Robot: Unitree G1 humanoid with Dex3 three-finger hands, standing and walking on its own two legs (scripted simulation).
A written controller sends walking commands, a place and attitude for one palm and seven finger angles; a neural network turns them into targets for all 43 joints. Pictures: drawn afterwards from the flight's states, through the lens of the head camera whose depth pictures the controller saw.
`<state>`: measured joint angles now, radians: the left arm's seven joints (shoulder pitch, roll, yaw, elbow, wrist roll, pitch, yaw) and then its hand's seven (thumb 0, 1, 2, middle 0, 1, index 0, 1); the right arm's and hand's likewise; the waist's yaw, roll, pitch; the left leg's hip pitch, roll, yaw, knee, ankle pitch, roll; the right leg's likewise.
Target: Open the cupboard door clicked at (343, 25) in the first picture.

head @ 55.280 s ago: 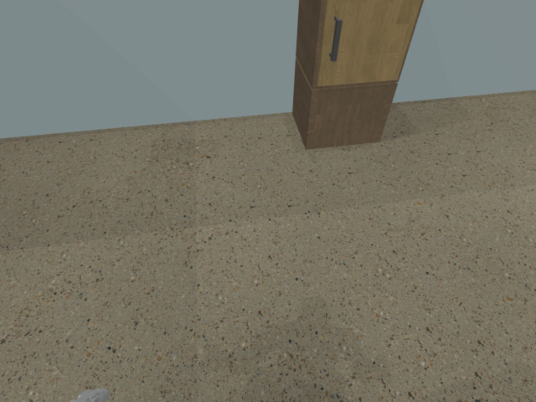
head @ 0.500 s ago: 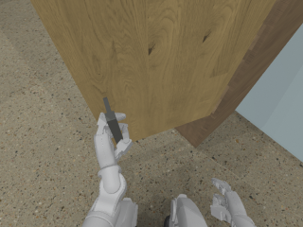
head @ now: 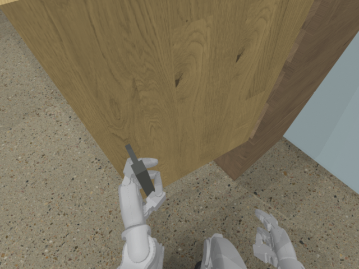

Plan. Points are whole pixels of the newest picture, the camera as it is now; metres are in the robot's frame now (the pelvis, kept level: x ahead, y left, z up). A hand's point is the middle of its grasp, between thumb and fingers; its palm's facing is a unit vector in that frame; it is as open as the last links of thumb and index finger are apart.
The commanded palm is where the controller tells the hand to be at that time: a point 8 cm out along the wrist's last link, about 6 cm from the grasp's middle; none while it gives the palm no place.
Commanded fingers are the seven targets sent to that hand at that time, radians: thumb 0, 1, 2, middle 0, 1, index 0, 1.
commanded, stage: open thumb and fingers to let go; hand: left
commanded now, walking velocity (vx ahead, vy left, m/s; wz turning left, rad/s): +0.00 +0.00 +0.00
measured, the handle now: (142, 175) +0.32 +0.09 +0.02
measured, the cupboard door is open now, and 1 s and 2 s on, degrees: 80 80 81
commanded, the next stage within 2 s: slide the hand sideways off the handle in 0.72 s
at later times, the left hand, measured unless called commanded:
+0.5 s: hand (151, 193) +0.28 +0.07 +0.01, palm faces +0.27 -0.96 -0.03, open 13.5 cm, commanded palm +0.22 +0.10 +0.01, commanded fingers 0.00 -0.50 0.30 -0.22 -0.75 -0.22 -0.75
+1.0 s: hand (149, 211) +0.24 +0.07 +0.02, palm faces -0.16 -0.99 -0.02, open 16.1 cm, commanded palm +0.22 +0.10 +0.01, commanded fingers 0.00 -0.50 0.30 -0.15 -0.30 -0.15 -0.30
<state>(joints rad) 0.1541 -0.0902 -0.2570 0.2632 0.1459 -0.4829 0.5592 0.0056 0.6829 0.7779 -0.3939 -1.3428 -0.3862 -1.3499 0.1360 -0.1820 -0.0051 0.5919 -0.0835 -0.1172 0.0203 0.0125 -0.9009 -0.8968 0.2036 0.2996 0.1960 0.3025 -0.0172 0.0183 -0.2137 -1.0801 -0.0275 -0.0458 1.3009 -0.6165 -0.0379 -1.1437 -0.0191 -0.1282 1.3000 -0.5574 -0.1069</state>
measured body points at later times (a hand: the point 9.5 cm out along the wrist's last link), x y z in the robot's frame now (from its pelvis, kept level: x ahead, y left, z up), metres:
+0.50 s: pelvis -0.01 +0.02 +0.00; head +0.08 +0.00 +0.44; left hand +0.26 +0.12 +0.02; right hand +0.17 -0.20 -0.11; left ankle +0.00 +0.14 -0.61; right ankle +0.03 -0.06 -0.61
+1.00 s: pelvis -0.01 +0.03 -0.01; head +0.08 +0.02 +0.43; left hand +0.24 +0.12 +0.02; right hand +0.18 -0.19 -0.11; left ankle +0.00 +0.14 -0.61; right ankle +0.03 -0.06 -0.61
